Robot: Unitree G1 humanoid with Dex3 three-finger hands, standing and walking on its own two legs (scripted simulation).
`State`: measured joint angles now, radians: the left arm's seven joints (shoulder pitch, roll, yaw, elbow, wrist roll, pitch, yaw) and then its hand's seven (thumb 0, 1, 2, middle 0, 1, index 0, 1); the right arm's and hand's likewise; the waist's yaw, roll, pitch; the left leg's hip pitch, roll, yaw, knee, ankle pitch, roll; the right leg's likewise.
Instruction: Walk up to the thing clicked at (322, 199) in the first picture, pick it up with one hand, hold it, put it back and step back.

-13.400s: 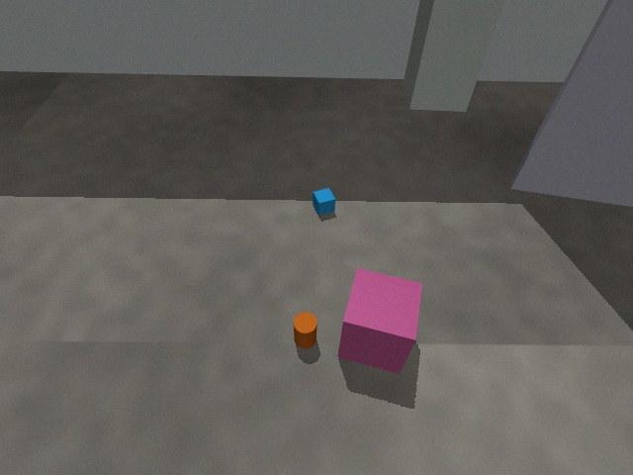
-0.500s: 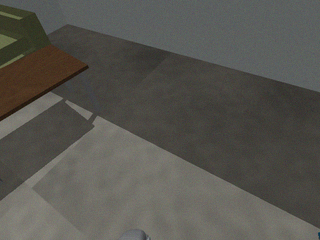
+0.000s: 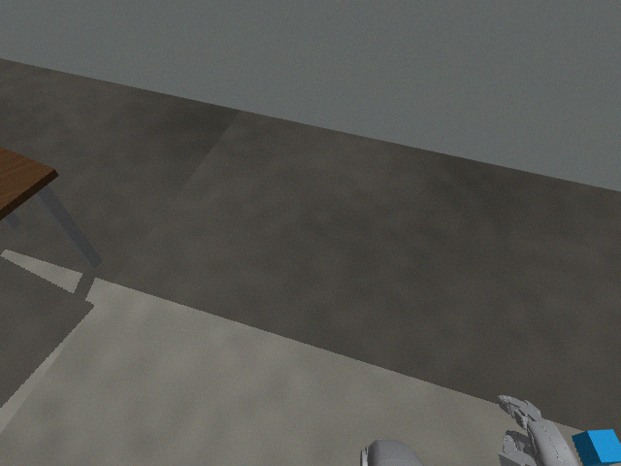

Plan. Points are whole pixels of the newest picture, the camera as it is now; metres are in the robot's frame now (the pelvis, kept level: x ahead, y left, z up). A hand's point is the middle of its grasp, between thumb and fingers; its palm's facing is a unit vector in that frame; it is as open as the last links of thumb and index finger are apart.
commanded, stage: walk up
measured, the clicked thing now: (598, 447) +0.26 -0.84 -0.73
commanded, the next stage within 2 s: none
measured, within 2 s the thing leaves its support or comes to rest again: neither
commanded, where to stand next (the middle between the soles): +0.29 +0.05 m, yaw -63 degrees
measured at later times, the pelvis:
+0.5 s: pelvis +0.17 +0.04 -0.02, yaw -21 degrees
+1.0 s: pelvis +0.23 +0.16 -0.02, yaw -43 degrees
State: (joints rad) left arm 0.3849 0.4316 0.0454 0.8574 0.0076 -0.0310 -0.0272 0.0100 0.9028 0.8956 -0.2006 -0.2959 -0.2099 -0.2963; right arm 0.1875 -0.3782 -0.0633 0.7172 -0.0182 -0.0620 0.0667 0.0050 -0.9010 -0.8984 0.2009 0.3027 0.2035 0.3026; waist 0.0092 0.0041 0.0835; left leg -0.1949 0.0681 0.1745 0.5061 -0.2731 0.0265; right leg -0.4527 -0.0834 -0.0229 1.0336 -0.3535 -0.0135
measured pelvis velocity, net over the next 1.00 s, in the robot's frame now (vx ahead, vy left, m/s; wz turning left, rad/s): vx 0.23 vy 0.16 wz -0.75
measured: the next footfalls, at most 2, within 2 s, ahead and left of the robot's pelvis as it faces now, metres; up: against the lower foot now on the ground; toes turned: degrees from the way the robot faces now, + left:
right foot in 0.24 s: +0.22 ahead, -0.12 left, +0.00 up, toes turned -18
left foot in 0.66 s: +0.40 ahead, +0.18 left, +0.00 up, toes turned -30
